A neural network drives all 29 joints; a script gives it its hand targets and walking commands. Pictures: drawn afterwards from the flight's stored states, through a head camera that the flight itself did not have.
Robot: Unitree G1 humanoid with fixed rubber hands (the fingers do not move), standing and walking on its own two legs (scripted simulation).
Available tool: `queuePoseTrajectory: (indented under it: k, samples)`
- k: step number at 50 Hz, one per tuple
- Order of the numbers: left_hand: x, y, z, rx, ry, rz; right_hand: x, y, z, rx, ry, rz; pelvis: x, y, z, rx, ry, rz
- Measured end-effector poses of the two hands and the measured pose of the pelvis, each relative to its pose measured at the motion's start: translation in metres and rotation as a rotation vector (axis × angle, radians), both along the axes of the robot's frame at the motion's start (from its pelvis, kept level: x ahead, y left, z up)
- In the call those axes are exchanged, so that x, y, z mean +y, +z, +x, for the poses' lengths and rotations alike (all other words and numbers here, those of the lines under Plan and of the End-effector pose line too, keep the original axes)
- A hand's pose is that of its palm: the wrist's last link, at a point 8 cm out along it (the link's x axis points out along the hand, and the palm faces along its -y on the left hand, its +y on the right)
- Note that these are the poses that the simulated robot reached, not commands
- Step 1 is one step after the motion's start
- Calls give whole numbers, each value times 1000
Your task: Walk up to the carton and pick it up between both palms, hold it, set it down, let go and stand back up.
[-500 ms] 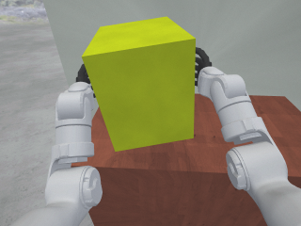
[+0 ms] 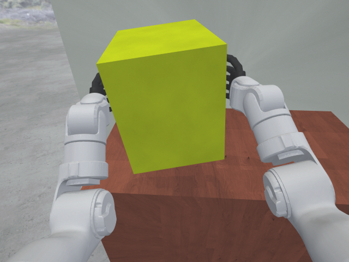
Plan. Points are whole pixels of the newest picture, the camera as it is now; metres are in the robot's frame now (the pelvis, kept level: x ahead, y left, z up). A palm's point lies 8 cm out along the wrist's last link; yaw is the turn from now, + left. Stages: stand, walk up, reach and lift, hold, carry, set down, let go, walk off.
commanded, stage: hold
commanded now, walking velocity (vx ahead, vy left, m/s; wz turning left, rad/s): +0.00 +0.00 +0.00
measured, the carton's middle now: (166, 89) +0.43 +0.01 +0.25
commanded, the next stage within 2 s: none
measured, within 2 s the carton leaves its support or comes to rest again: neither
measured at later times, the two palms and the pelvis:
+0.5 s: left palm (94, 103) +0.36 +0.17 +0.26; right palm (233, 86) +0.37 -0.13 +0.28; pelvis +0.00 +0.01 +0.00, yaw +0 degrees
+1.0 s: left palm (98, 102) +0.36 +0.16 +0.26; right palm (237, 87) +0.37 -0.14 +0.28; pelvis +0.00 +0.00 +0.00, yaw -1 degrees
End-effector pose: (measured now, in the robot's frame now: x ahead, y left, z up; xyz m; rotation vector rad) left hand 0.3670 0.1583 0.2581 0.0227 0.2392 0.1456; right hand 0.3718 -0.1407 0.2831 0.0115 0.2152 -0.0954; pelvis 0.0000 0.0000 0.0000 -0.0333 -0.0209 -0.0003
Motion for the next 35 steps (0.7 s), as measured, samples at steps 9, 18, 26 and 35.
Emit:
queuePoseTrajectory:
  k: [9, 18, 26, 35]
  samples:
    - [3, -2, -3, 2, 6, -11, 3, -3, -2, 3, 4, -1, 2, 0, 1, -8, -1, 0]
    - [7, 0, -3, -11, 9, -14, 7, -1, -2, -10, 5, 6, 4, 0, 0, -8, 1, -3]
    - [8, 0, -4, -13, 6, -19, 8, 1, -4, -10, -2, 18, 7, 0, 0, -10, 1, -4]
    - [3, 1, -5, -13, 1, -8, 3, 2, -6, -9, -8, 20, 8, 0, -2, -14, -3, -5]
